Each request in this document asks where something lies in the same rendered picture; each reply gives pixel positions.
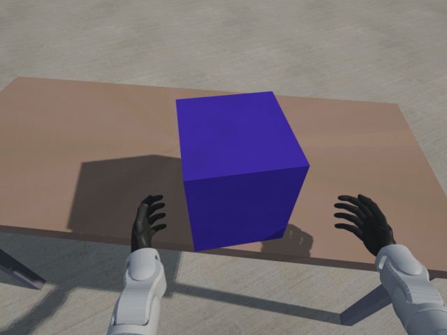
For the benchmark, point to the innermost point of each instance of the table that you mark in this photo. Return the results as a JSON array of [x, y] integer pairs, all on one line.
[[77, 158]]

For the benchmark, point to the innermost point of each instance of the robot right forearm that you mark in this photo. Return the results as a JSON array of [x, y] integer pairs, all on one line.
[[416, 302]]

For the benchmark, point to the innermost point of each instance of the carton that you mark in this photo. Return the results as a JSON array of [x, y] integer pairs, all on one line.
[[242, 168]]

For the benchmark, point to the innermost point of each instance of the right robot hand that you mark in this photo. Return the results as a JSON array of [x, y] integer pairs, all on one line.
[[372, 227]]

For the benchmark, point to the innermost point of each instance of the left robot hand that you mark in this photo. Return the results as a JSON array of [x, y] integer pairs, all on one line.
[[142, 233]]

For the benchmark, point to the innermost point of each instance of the robot left forearm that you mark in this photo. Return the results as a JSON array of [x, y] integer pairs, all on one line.
[[138, 307]]

